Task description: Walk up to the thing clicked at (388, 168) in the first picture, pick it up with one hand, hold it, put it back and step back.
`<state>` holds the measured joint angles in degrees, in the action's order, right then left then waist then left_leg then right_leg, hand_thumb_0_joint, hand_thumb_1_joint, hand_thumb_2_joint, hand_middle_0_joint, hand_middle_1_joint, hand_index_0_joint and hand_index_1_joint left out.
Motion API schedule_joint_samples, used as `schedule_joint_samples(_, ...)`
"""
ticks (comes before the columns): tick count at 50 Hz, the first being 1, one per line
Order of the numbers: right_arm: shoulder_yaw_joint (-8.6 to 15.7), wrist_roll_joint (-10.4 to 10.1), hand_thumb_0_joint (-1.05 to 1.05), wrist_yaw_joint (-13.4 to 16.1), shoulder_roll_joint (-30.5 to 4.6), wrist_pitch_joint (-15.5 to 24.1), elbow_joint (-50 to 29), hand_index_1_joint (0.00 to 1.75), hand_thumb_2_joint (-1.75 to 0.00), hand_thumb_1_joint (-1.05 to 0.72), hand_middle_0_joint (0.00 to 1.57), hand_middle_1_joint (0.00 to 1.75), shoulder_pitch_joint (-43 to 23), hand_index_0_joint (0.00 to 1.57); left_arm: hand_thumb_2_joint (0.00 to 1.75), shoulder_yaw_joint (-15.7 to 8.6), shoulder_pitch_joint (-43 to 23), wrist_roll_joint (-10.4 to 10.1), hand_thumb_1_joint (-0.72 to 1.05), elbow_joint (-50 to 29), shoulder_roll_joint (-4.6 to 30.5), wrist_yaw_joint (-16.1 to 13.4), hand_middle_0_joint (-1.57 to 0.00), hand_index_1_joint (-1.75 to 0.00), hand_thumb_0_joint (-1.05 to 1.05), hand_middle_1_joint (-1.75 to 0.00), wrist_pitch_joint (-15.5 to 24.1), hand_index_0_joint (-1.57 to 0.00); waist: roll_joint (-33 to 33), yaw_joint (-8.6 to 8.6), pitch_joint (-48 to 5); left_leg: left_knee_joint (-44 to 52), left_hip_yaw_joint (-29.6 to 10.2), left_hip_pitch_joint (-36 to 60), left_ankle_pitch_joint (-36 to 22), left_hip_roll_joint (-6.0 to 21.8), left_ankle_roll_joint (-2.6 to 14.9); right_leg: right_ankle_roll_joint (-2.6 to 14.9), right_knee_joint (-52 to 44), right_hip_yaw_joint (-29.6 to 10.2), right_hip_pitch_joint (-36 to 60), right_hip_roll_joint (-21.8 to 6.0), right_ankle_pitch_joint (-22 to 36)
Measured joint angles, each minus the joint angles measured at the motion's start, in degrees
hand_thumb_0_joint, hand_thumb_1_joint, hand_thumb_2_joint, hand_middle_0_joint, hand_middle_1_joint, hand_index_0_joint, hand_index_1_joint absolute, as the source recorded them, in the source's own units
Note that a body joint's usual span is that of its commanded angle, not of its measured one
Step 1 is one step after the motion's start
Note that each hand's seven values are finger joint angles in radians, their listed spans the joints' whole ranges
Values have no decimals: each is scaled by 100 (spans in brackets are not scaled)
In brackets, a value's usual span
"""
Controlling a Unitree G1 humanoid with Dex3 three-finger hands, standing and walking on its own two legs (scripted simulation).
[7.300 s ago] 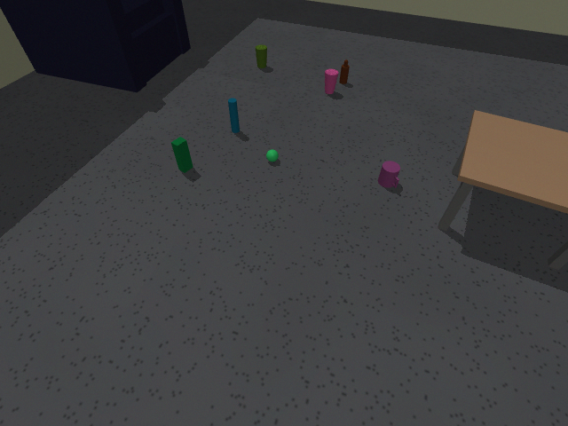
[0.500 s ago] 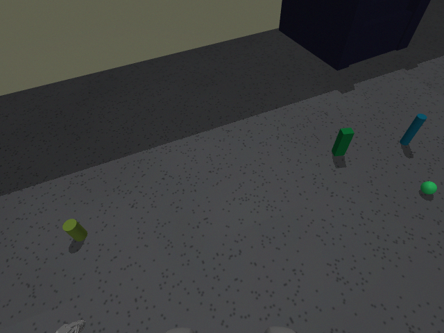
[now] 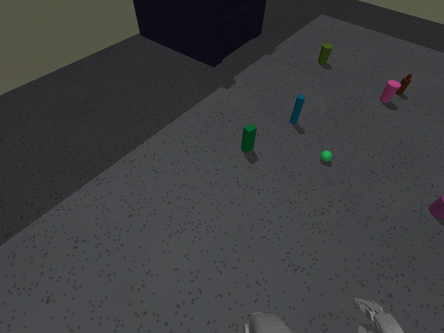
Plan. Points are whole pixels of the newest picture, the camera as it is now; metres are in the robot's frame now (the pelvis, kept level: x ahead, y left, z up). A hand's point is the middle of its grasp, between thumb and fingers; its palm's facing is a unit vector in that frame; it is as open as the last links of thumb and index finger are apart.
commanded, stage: walk up
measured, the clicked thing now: out of the picture +0.73 -1.22 -0.72
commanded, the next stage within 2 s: none
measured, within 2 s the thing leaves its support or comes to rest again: neither
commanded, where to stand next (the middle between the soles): +0.13 -0.01 m, yaw -71 degrees
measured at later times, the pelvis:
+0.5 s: pelvis +0.11 +0.07 -0.03, yaw -26 degrees
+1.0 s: pelvis +0.05 +0.12 -0.03, yaw -50 degrees
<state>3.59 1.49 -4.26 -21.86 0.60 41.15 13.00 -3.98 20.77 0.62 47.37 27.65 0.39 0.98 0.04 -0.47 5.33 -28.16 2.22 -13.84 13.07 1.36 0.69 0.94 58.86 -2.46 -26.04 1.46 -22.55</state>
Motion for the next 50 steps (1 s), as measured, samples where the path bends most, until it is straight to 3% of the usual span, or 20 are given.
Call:
schedule_joint_samples(7,83,-25,0,71,-243,-48,64,29,-90,-90,20,30,440,21,90,-20,-396,-32,91,-254,63,160,-20,-30,1,-30,-43,-20,34,-270,193,365,764,723,349,-25,138,-106,-1061,341,-388,-479,813)
schedule_joint_samples(12,139,-75,1,107,-284,-196,-53,29,-90,-90,20,30,498,21,90,65,-701,-22,91,-503,-70,95,-20,-30,1,-30,16,-20,166,-447,372,-651,1217,682,1230,103,91,-4,-2347,630,110,-353,1556)
schedule_joint_samples(14,155,-142,1,136,-287,-281,6,29,-90,-90,20,30,354,20,90,53,-875,7,91,-608,-220,7,-20,-30,1,-30,86,-20,407,-373,547,-1859,936,288,1484,296,17,128,-2329,584,224,-63,1182)
schedule_joint_samples(17,46,-159,1,203,-161,-415,5,29,-90,-90,20,30,35,20,90,173,-1078,-21,91,-935,-387,-117,-20,-30,1,-30,63,-20,403,-168,830,-3652,149,-585,1967,-123,-191,144,-2114,248,167,72,1178)
schedule_joint_samples(19,-47,-166,1,216,-69,-423,-11,29,-90,-90,20,30,-118,20,90,265,-1155,-48,91,-1060,-487,-177,-20,-30,1,-30,1,-20,339,-78,884,-3979,-133,-1007,1934,-173,-255,106,-2236,37,242,92,1262)
schedule_joint_samples(24,-155,-173,1,254,-27,-319,-126,29,-90,-90,20,30,-345,21,90,366,-1146,55,90,-1219,-643,-122,-21,-30,1,-30,-198,-21,202,69,700,-3160,-508,-1384,1346,60,-267,-68,-2158,-526,122,173,1279)
schedule_joint_samples(26,-135,-178,0,330,-73,-259,-116,29,-90,-90,20,30,-399,21,90,360,-1139,134,90,-1290,-659,-37,-21,-30,1,-30,-287,-21,159,114,608,-2580,-548,-1299,1167,85,-234,-161,-2009,-744,-9,226,1243)
schedule_joint_samples(28,-90,-167,0,413,-114,-155,-103,30,-90,-90,20,30,-383,21,90,325,-1148,195,90,-1371,-607,49,-21,-30,1,-30,-393,-21,65,127,514,-1650,-486,-1015,595,35,-227,-228,-1708,-956,-218,274,1131)
schedule_joint_samples(29,-59,-139,0,468,-71,-112,-96,30,-90,-90,20,30,-365,21,90,274,-1200,198,90,-1372,-532,74,-21,-30,1,-30,-445,-21,-118,116,535,-1583,-353,-974,443,-64,-248,-145,-1460,-1106,-324,228,1017)
schedule_joint_samples(30,-53,-102,0,514,-34,-102,-105,30,-90,-90,20,30,-325,21,90,204,-1263,218,90,-1329,-478,78,-21,-30,1,-30,-496,-21,-263,134,563,-1683,-209,-986,476,-101,-231,-99,-1082,-1235,-450,266,547)
schedule_joint_samples(33,-93,-79,0,543,-46,-155,-30,30,-90,-90,20,30,-284,21,90,53,-1237,284,90,-1195,-350,114,-21,-30,1,-30,-621,-21,-260,133,605,-1722,19,-954,514,204,-115,-179,447,-765,-860,449,-324)
schedule_joint_samples(36,-49,-66,0,629,-27,-120,21,30,-90,-90,20,30,-180,21,90,-109,-1089,262,91,-1075,-114,325,-21,-30,1,-30,-675,-20,-318,116,569,-1293,205,-889,231,463,-127,-203,1398,-519,-973,290,-47)
schedule_joint_samples(38,-20,-45,0,664,-91,-44,52,30,-90,-90,20,30,-27,21,90,-222,-972,229,91,-1023,-2,451,-21,-30,1,-30,-722,-20,-337,141,478,-1075,316,-942,70,616,-151,-195,1463,-547,-863,139,183)
schedule_joint_samples(42,33,6,0,618,-339,68,109,30,-90,-90,20,30,237,21,90,-322,-610,134,91,-850,83,580,-20,-30,1,-30,-734,-20,-350,199,284,-880,655,-958,-71,932,-174,-237,672,-617,-329,-212,-50)
schedule_joint_samples(47,123,68,0,495,-757,122,32,30,-90,-90,20,30,466,21,90,-237,-306,65,91,-423,-24,592,-20,-30,1,-30,-657,-20,-211,29,12,-1119,1014,-970,46,1320,-130,-203,-636,-179,399,-538,-758)
schedule_joint_samples(49,182,88,0,454,-901,67,47,30,-90,-90,20,30,493,21,90,-196,-204,43,91,-301,-88,579,-20,-30,1,-30,-529,-20,-95,-47,-117,-1349,1069,-1033,206,1471,-123,-96,-1413,114,782,-556,-605)
schedule_joint_samples(50,230,110,0,451,-974,16,99,30,-90,-90,20,30,479,21,90,-197,-189,48,91,-225,-168,553,-20,-30,1,-30,-442,-20,60,-76,-119,-1587,941,-1097,534,1557,-113,-159,-1581,175,882,-450,-296)
